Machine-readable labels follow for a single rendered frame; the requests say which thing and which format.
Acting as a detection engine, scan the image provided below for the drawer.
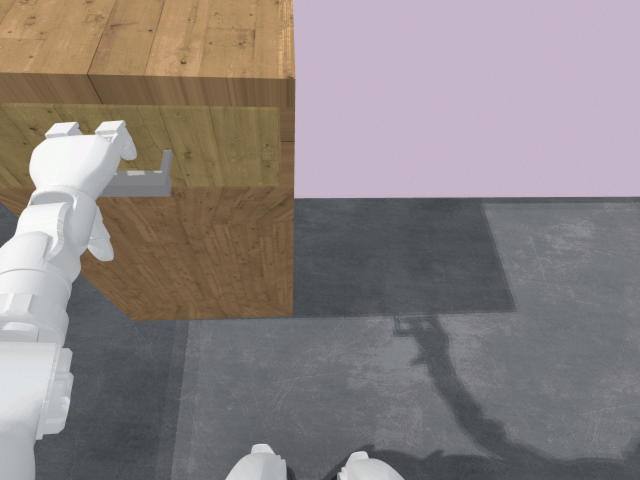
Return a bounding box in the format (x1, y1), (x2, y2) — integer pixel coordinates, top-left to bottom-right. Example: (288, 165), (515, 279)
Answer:
(0, 103), (279, 187)

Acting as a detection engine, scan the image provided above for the robot left forearm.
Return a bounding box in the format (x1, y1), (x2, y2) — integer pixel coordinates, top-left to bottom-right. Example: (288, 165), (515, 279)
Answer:
(0, 185), (97, 348)

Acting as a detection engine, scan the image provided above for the robot left thigh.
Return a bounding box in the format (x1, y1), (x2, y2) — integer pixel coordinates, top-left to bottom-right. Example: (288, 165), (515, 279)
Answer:
(225, 452), (287, 480)

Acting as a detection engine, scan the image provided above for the left robot hand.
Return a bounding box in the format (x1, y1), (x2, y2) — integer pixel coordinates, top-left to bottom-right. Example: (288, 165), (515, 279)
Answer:
(29, 120), (137, 261)

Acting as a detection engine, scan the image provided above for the handle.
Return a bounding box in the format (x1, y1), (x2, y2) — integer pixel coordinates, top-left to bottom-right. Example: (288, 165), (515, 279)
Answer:
(100, 150), (173, 197)

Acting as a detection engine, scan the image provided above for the left robot upper arm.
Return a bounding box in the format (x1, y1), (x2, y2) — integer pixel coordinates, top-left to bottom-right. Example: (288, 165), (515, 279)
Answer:
(0, 341), (74, 480)

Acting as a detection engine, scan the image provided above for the cabinet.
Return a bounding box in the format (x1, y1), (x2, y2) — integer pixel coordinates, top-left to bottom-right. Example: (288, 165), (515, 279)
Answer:
(0, 0), (295, 321)

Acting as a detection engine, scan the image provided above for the right robot shin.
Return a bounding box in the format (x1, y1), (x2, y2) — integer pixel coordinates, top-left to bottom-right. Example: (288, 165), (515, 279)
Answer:
(344, 451), (369, 467)

